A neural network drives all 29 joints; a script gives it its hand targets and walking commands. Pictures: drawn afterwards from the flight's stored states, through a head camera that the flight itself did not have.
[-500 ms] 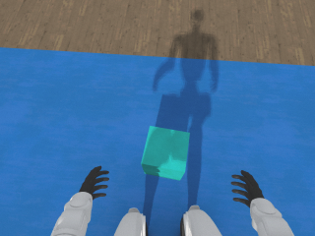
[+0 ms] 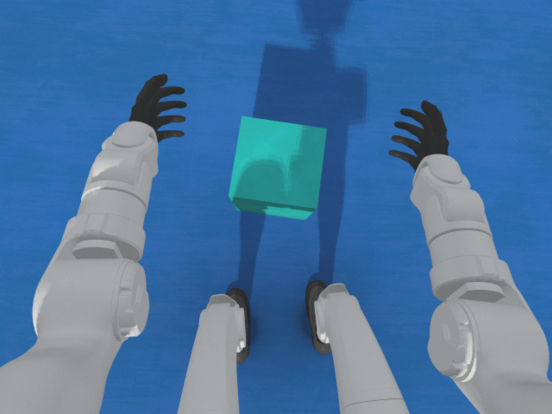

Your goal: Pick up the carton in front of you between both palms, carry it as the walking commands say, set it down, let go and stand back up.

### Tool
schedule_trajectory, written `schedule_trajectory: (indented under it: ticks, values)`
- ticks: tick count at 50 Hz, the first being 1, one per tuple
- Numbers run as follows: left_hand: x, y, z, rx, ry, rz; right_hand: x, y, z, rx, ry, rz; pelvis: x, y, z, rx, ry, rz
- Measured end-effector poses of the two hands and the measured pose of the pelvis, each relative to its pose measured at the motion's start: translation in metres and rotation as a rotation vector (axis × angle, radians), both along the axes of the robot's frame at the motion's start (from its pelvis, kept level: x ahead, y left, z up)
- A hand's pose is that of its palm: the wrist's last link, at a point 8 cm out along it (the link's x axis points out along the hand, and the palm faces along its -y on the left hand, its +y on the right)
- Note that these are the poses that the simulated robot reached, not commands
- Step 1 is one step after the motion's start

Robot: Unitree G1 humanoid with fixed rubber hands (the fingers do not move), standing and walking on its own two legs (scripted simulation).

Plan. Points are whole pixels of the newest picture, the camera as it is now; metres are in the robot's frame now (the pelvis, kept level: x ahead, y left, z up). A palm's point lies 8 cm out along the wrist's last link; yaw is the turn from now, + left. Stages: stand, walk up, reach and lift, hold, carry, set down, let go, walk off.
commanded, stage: reach and lift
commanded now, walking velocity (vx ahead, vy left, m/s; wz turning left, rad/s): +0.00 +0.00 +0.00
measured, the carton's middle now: (276, 174) +0.53 -0.04 -0.54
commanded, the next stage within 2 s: none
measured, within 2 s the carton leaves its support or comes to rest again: leaves its support in 1.98 s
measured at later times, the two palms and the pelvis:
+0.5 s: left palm (175, 102) +0.58 +0.14 -0.18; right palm (398, 133) +0.50 -0.23 -0.17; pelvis +0.03 +0.00 -0.04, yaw -2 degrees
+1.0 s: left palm (203, 153) +0.57 +0.14 -0.41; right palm (357, 172) +0.49 -0.22 -0.41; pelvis -0.03 +0.00 -0.25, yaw -4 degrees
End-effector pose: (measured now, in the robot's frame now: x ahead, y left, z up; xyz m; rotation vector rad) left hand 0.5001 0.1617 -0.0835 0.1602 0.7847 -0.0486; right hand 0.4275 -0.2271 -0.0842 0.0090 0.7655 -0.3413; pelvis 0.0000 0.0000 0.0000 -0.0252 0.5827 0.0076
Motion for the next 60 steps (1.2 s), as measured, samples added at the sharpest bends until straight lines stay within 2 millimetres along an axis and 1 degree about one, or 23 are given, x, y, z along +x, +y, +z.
schedule_trajectory:
  ticks: [7, 12, 14, 17, 20, 22, 25, 28, 34, 37, 41, 45, 48, 52, 56, 60]
  values:
    - [0.053, -0.008, -0.010, -0.020, -0.074, -0.019, 0.044, -0.002, -0.010, -0.006, -0.078, -0.022, 0.006, 0.002, -0.007, -0.004, 0.109, 0.002]
    - [0.082, -0.011, -0.020, -0.022, -0.113, -0.032, 0.069, -0.003, -0.018, -0.014, -0.118, -0.020, 0.015, 0.003, -0.008, -0.006, 0.175, -0.002]
    - [0.089, -0.011, -0.025, -0.022, -0.119, -0.036, 0.074, -0.004, -0.023, -0.015, -0.125, -0.018, 0.019, 0.003, -0.008, -0.007, 0.200, -0.004]
    - [0.093, -0.012, -0.035, -0.028, -0.118, -0.037, 0.077, -0.004, -0.033, -0.011, -0.126, -0.019, 0.026, 0.003, -0.009, -0.008, 0.238, -0.007]
    - [0.092, -0.014, -0.051, -0.036, -0.109, -0.035, 0.076, -0.003, -0.049, -0.006, -0.117, -0.021, 0.030, 0.003, -0.014, -0.010, 0.276, -0.011]
    - [0.090, -0.016, -0.066, -0.041, -0.100, -0.032, 0.075, -0.003, -0.063, -0.003, -0.107, -0.022, 0.032, 0.003, -0.022, -0.011, 0.299, -0.013]
    - [0.084, -0.020, -0.093, -0.044, -0.085, -0.027, 0.071, -0.002, -0.089, 0.000, -0.089, -0.023, 0.031, 0.003, -0.039, -0.011, 0.329, -0.017]
    - [0.077, -0.022, -0.128, -0.044, -0.074, -0.019, 0.067, -0.001, -0.121, 0.001, -0.073, -0.022, 0.027, 0.002, -0.064, -0.012, 0.349, -0.021]
    - [0.069, -0.020, -0.201, -0.028, -0.082, -0.005, 0.063, -0.001, -0.193, -0.003, -0.063, -0.017, 0.010, 0.001, -0.125, -0.016, 0.348, -0.028]
    - [0.068, -0.017, -0.234, -0.019, -0.092, -0.001, 0.062, -0.002, -0.226, -0.006, -0.066, -0.013, 0.000, 0.001, -0.157, -0.019, 0.324, -0.030]
    - [0.069, -0.016, -0.271, -0.017, -0.098, 0.001, 0.062, -0.002, -0.263, -0.004, -0.064, -0.012, -0.013, 0.001, -0.196, -0.023, 0.274, -0.032]
    - [0.070, -0.019, -0.299, -0.020, -0.099, 0.001, 0.063, 0.000, -0.293, 0.002, -0.060, -0.009, -0.023, 0.002, -0.227, -0.026, 0.216, -0.034]
    - [0.070, -0.021, -0.318, -0.021, -0.089, 0.003, 0.064, 0.002, -0.314, 0.009, -0.050, -0.005, -0.029, 0.002, -0.244, -0.027, 0.177, -0.035]
    - [0.069, -0.023, -0.344, -0.023, -0.068, 0.004, 0.064, 0.004, -0.341, 0.017, -0.028, 0.004, -0.032, 0.002, -0.262, -0.028, 0.137, -0.038]
    - [0.067, -0.025, -0.370, -0.027, -0.053, 0.003, 0.064, 0.006, -0.366, 0.019, -0.008, 0.016, -0.032, 0.002, -0.274, -0.028, 0.097, -0.040]
    - [0.066, -0.025, -0.386, -0.027, -0.053, 0.000, 0.065, 0.007, -0.381, 0.018, -0.002, 0.024, -0.028, 0.002, -0.281, -0.028, 0.067, -0.042]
